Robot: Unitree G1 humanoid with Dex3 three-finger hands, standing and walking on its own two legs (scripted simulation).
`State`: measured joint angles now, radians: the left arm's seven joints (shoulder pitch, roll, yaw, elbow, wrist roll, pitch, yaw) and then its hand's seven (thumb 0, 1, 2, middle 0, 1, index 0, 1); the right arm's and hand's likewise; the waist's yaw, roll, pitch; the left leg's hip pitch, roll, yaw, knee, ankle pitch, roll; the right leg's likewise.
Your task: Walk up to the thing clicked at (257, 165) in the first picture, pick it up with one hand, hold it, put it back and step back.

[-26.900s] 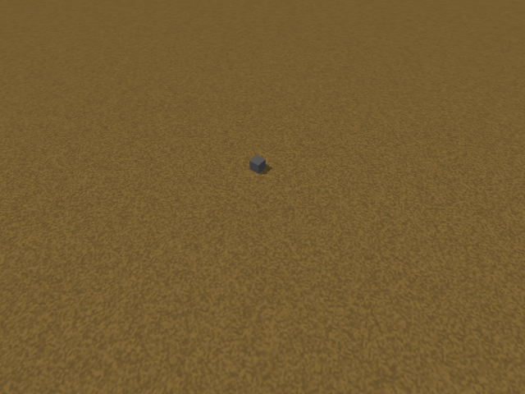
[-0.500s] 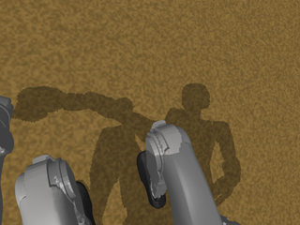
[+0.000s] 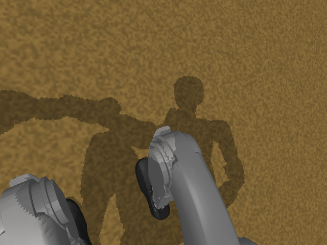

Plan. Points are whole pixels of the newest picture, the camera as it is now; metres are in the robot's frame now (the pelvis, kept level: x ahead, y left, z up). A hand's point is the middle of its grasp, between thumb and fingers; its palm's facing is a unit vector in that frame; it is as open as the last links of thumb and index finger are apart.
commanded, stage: rest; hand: left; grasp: from above
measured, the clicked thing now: out of the picture +0.44 +0.31 -0.26
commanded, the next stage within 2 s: open in 0.94 s
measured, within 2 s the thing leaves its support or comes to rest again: rests again in 0.50 s
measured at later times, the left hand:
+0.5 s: hand out of the picture +0.45 +0.30 -0.25, palm faces -0.12 -0.44 -0.89, open 9.3 cm
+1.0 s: hand out of the picture +0.44 +0.30 -0.26, palm faces -0.12 -0.44 -0.89, open 9.3 cm
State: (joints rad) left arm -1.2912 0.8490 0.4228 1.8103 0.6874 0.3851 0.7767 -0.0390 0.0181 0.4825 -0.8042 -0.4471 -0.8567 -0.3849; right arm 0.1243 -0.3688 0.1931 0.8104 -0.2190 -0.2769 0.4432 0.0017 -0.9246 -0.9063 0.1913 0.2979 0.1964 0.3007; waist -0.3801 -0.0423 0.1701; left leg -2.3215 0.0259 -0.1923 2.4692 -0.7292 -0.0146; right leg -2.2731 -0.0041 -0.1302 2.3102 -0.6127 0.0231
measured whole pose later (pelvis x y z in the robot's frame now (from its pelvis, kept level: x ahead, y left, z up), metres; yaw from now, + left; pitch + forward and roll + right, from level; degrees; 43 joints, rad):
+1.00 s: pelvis +0.00 +0.00 +0.00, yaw -2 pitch +29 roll -14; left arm -1.27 0.96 0.38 1.83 0.61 0.34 0.81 -0.04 0.03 0.47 -0.79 -0.46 -0.84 -0.40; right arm 0.11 -0.40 0.30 0.76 -0.21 -0.33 0.48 0.00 -0.92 -0.91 0.19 0.30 0.20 0.30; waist -0.43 -0.10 0.25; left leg -2.31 0.02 -0.25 2.51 -0.74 -0.02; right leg -2.23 0.00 -0.18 2.31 -0.61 0.03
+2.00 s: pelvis -0.01 +0.01 +0.00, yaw -3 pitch +27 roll -15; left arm -1.26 0.98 0.35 1.81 0.58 0.35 0.81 0.00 -0.13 0.71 -0.40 -0.69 -0.40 -0.71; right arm 0.11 -0.41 0.32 0.74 -0.21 -0.38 0.46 0.00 -0.89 -0.90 0.19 0.30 0.20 0.30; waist -0.43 -0.13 0.28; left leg -2.29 0.02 -0.27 2.51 -0.74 -0.01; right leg -2.20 0.01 -0.19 2.29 -0.60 0.04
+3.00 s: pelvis -0.01 +0.00 +0.03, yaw +6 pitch +33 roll -5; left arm -1.06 0.61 0.02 1.52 0.98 0.12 0.32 0.00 -0.48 0.98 -0.12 -0.98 -0.13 -0.99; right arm 0.13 -0.32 0.08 0.78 -0.11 -0.20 0.23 0.00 -0.91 -0.90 0.19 0.30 0.20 0.30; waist -0.25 0.04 -0.05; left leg -2.23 0.01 -0.10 2.35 -0.69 -0.01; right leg -2.21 -0.03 -0.05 2.26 -0.62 0.02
